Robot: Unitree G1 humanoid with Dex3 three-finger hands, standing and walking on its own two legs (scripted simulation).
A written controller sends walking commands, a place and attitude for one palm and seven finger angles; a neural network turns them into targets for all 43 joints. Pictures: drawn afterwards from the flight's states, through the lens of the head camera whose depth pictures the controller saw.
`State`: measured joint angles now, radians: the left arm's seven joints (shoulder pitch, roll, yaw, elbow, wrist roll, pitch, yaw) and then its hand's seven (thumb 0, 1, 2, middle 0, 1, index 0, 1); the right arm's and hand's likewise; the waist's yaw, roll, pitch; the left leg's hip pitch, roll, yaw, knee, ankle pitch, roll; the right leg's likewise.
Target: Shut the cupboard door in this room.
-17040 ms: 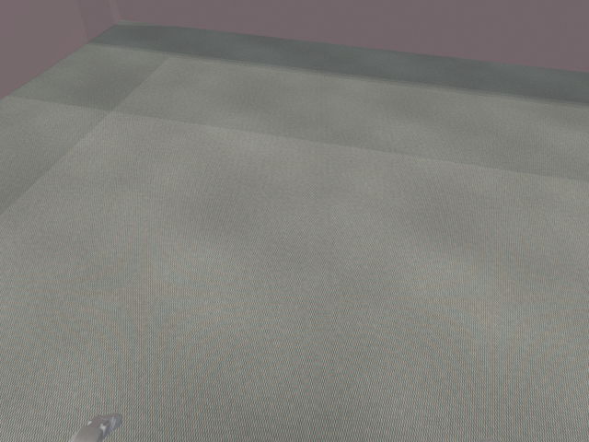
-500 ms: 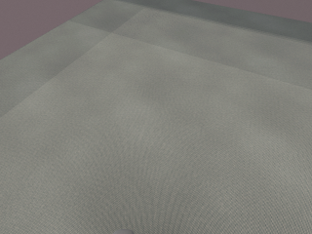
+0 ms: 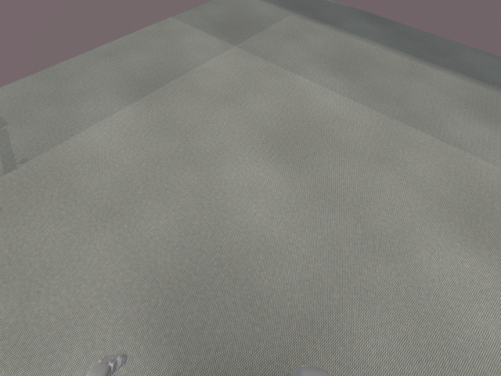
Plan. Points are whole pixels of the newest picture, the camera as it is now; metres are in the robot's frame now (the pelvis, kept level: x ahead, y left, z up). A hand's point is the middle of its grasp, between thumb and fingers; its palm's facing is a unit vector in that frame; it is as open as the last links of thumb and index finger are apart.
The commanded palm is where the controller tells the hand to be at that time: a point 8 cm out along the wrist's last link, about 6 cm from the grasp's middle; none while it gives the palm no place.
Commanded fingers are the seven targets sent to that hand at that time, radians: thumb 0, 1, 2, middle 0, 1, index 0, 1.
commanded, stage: turn or walk to find it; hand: left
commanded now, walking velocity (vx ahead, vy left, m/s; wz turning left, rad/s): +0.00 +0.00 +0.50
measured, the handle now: out of the picture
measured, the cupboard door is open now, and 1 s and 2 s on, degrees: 72 72 72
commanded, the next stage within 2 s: none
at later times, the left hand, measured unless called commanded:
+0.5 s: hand out of the picture -0.01 +0.14 -0.15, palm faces +0.28 -0.92 -0.27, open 7.4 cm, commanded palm none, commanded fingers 0.00 0.90 0.90 -0.20 -0.30 -0.20 -0.30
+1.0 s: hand out of the picture -0.08 +0.23 -0.17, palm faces +0.50 -0.84 -0.24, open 7.4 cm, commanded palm none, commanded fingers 0.00 0.90 0.90 -0.20 -0.30 -0.20 -0.30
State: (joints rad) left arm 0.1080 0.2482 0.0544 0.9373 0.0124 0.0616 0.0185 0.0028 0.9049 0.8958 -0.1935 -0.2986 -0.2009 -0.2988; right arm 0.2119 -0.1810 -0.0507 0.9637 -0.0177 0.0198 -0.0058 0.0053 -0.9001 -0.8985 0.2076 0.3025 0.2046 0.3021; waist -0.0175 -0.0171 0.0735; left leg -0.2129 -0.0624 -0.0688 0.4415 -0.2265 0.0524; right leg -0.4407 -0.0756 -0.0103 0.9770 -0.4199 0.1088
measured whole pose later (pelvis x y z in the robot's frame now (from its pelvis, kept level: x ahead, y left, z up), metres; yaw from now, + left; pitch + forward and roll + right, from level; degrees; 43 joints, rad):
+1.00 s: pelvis -0.05 +0.00 +0.00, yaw +29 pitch +0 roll -1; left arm 0.16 0.26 0.06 0.95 0.02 0.06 0.00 0.00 0.91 0.90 -0.19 -0.30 -0.20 -0.30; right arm 0.19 -0.18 -0.04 0.95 -0.02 0.01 0.00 0.01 -0.90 -0.90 0.21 0.30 0.20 0.30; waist 0.01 -0.03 0.05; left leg -0.19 -0.04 -0.04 0.44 -0.25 0.05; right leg -0.46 -0.09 -0.03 1.04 -0.38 0.11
